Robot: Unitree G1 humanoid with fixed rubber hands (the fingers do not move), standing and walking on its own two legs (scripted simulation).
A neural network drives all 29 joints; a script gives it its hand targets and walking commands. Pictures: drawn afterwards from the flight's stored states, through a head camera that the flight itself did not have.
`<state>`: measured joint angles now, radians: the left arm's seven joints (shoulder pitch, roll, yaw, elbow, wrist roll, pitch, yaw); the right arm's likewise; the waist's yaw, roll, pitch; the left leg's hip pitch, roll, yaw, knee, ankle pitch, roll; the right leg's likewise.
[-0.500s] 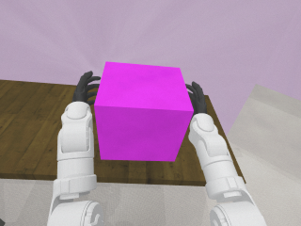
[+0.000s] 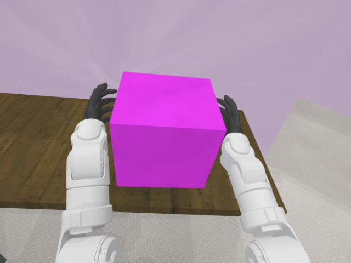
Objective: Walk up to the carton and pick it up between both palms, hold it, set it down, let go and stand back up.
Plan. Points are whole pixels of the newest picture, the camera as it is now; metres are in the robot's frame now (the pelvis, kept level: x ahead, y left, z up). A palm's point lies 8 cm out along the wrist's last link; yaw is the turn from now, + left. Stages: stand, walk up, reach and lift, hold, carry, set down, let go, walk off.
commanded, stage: hold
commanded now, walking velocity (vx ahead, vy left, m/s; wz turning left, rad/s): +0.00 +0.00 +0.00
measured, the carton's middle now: (164, 131) +0.38 +0.00 +0.16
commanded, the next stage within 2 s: set down in 0.74 s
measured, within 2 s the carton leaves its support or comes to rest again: neither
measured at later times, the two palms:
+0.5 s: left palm (94, 122) +0.37 +0.15 +0.19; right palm (230, 131) +0.36 -0.15 +0.18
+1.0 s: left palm (92, 119) +0.37 +0.15 +0.20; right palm (228, 129) +0.36 -0.14 +0.18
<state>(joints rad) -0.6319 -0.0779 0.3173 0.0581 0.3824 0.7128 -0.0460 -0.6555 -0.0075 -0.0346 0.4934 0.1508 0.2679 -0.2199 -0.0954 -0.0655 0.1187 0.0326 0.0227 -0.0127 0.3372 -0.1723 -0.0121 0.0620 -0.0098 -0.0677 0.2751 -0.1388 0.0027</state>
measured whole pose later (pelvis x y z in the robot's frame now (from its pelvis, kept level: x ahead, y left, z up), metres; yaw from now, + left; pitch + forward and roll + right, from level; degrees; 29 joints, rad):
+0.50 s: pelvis +0.00 +0.00 +0.00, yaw +0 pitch -11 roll -1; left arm -0.63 -0.08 0.33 0.08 0.38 0.70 -0.05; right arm -0.66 0.00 -0.04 0.51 0.14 0.27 -0.22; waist -0.09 -0.07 0.11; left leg 0.03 0.02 -0.02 0.33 -0.17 -0.01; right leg 0.06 -0.01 -0.07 0.28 -0.14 0.00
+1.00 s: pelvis +0.00 +0.00 +0.00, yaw +1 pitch -12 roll -1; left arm -0.65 -0.10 0.36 0.13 0.41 0.60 -0.09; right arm -0.64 0.04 -0.11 0.51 0.05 0.17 -0.19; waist -0.09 -0.07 0.12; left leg 0.05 0.01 -0.01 0.33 -0.17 0.00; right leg 0.09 -0.02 -0.08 0.26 -0.14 0.01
